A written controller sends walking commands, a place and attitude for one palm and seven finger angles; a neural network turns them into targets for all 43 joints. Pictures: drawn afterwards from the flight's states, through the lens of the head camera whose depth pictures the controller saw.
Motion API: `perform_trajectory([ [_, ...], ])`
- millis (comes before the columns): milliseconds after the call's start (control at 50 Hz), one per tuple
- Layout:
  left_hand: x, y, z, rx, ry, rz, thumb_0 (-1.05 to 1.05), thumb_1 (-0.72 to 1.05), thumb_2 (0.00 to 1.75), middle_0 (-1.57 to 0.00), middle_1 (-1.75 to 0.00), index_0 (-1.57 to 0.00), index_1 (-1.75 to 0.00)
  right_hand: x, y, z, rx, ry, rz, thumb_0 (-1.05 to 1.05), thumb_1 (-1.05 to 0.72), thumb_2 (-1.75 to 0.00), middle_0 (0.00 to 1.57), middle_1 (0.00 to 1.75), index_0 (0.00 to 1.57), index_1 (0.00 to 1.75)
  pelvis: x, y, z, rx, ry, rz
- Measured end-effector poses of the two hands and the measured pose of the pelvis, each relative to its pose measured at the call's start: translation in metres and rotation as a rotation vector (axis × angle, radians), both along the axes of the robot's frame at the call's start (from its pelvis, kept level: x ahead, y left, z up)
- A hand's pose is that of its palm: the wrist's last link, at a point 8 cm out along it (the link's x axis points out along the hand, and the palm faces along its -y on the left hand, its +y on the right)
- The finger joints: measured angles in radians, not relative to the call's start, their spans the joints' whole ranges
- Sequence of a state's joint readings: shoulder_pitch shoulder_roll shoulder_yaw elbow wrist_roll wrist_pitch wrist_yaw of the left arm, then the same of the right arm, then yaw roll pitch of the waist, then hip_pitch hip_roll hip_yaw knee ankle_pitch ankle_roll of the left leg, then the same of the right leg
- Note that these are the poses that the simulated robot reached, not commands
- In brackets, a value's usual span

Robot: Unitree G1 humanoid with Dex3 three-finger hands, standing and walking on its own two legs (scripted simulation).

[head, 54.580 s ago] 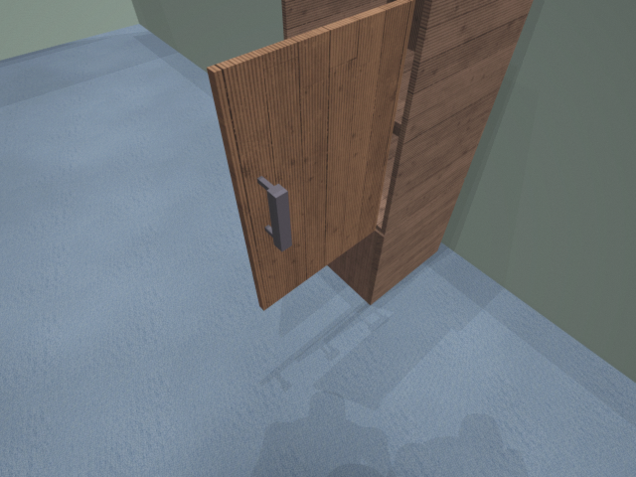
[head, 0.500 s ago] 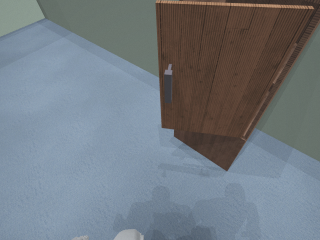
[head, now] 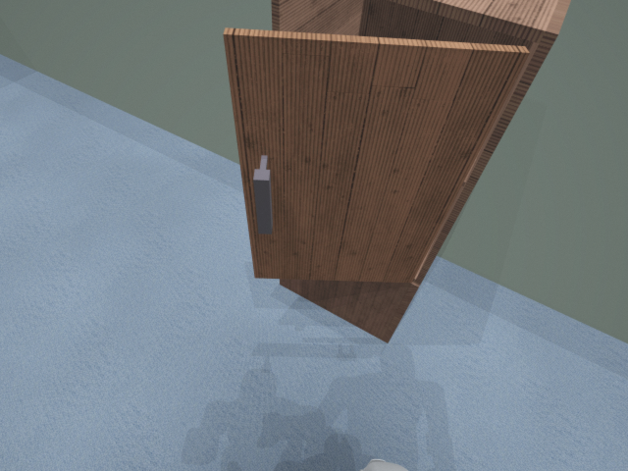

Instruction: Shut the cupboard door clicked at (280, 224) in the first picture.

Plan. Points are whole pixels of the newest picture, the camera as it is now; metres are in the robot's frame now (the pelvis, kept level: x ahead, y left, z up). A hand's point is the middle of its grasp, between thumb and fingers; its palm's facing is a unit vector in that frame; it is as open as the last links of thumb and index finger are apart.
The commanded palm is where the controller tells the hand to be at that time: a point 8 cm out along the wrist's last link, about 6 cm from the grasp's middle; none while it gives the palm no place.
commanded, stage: take the last steps up to it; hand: left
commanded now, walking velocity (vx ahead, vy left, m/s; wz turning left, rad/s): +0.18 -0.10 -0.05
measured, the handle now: (264, 195) +0.55 +0.10 -0.02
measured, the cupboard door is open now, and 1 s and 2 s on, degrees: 30 30 30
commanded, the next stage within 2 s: come to a stop and stand still in 0.10 s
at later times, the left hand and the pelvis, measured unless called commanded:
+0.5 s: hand out of the picture +0.14 +0.13 -0.19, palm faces +0.06 -0.98 -0.19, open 7.3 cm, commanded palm none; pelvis +0.11 -0.05 -0.01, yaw +1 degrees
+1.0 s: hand out of the picture +0.11 +0.16 -0.19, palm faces +0.05 -0.97 -0.25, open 7.3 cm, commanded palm none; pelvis +0.09 -0.03 -0.02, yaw +1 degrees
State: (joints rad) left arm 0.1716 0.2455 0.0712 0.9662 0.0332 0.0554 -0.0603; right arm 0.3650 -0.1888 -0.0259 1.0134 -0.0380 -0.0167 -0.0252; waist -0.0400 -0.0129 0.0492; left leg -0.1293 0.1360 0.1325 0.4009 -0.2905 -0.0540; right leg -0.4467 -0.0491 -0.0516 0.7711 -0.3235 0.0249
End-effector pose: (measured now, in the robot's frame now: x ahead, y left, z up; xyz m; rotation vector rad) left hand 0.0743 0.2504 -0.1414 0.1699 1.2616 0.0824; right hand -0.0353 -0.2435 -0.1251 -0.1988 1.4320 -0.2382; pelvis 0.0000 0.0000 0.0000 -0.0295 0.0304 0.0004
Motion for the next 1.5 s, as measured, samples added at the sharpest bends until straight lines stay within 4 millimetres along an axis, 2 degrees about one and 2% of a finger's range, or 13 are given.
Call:
perform_trajectory([
  [80,0.043,-0.024,-0.006,0.026,-0.052,-0.045,0.0,0.91,0.9,-0.2,-0.3,-0.2,-0.29,-0.003,-0.028,-0.019,0.015,0.064,-0.053,0.01,-0.9,-0.9,0.2,0.3,0.21,0.3,0.025,-0.025,-0.015,0.023,0.0,-0.007],
  [120,0.056,-0.036,-0.006,0.034,-0.077,-0.034,0.0,0.91,0.9,-0.2,-0.3,-0.2,-0.29,0.007,-0.041,-0.025,0.015,0.093,-0.054,0.01,-0.9,-0.9,0.2,0.3,0.2,0.3,0.034,-0.033,-0.018,0.01,-0.008,-0.001],
  [180,0.06,-0.052,-0.002,0.03,-0.072,-0.001,0.0,0.91,0.9,-0.2,-0.3,-0.2,-0.29,0.043,-0.054,-0.023,0.005,0.07,-0.029,0.01,-0.91,-0.9,0.2,0.3,0.2,0.3,0.05,-0.039,-0.013,0.009,-0.014,0.012],
  [240,0.057,-0.064,-0.004,0.015,-0.034,0.024,0.0,0.91,0.9,-0.2,-0.3,-0.2,-0.29,0.093,-0.058,-0.017,0.002,-0.014,0.011,0.01,-0.91,-0.9,0.2,0.3,0.2,0.3,0.067,-0.044,-0.008,0.012,-0.011,0.022],
  [380,0.053,-0.069,-0.025,-0.001,0.066,0.084,0.0,0.93,0.9,-0.2,-0.3,-0.2,-0.29,0.2,-0.038,-0.015,0.02,-0.199,0.09,0.01,-0.91,-0.9,0.2,0.3,0.2,0.3,0.104,-0.046,-0.014,-0.003,-0.032,0.012],
  [460,0.056,-0.071,-0.023,0.005,0.092,0.11,0.0,0.92,0.9,-0.2,-0.3,-0.2,-0.29,0.237,-0.025,-0.013,0.049,-0.24,0.124,0.0,-0.91,-0.9,0.2,0.3,0.2,0.3,0.112,-0.049,-0.012,0.025,-0.029,0.009],
  [560,0.06,-0.072,-0.009,0.052,0.075,0.116,0.0,0.91,0.9,-0.2,-0.3,-0.2,-0.29,0.256,-0.029,-0.019,0.088,-0.261,0.14,0.0,-0.91,-0.9,0.2,0.3,0.2,0.3,0.108,-0.06,-0.009,0.027,-0.031,0.011],
  [720,0.049,-0.074,0.005,0.113,0.047,0.112,0.0,0.91,0.9,-0.2,-0.3,-0.2,-0.29,0.246,-0.067,-0.025,0.071,-0.218,0.111,0.0,-0.91,-0.9,0.2,0.3,0.2,0.3,0.104,-0.073,-0.01,0.049,-0.033,0.027],
  [840,0.035,-0.071,0.006,0.093,0.067,0.111,0.0,0.91,0.9,-0.2,-0.3,-0.2,-0.29,0.225,-0.076,-0.014,0.03,-0.176,0.109,0.01,-0.91,-0.9,0.2,0.3,0.2,0.3,0.099,-0.065,-0.003,0.061,-0.028,0.026],
  [960,0.025,-0.05,-0.012,0.077,0.054,0.096,0.0,0.91,0.9,-0.2,-0.3,-0.21,-0.3,0.205,-0.059,-0.013,-0.011,-0.225,0.113,0.01,-0.91,-0.9,0.2,0.3,0.2,0.3,0.091,-0.041,-0.015,0.026,-0.037,0.028],
  [1140,0.027,-0.014,-0.009,0.075,-0.002,0.044,0.0,0.91,0.9,-0.2,-0.3,-0.2,-0.29,0.163,0.006,-0.022,0.071,-0.239,0.101,0.01,-0.92,-0.9,0.2,0.3,0.2,0.3,0.07,-0.008,-0.015,0.023,-0.071,0.004],
  [1320,0.011,0.001,-0.004,0.075,0.041,0.022,0.0,0.91,0.9,-0.2,-0.3,-0.2,-0.29,0.127,0.017,-0.022,0.072,-0.167,0.073,0.0,-0.93,-0.9,0.2,0.3,0.2,0.3,0.062,0.007,-0.01,0.032,-0.045,-0.009],
  [1500,-0.006,-0.009,-0.008,0.048,0.12,0.031,0.0,0.91,0.9,-0.2,-0.3,-0.2,-0.29,0.113,0.018,-0.022,0.072,-0.101,0.049,0.01,-0.91,-0.9,0.2,0.3,0.2,0.3,0.069,0.007,-0.008,0.037,-0.043,-0.016],
])
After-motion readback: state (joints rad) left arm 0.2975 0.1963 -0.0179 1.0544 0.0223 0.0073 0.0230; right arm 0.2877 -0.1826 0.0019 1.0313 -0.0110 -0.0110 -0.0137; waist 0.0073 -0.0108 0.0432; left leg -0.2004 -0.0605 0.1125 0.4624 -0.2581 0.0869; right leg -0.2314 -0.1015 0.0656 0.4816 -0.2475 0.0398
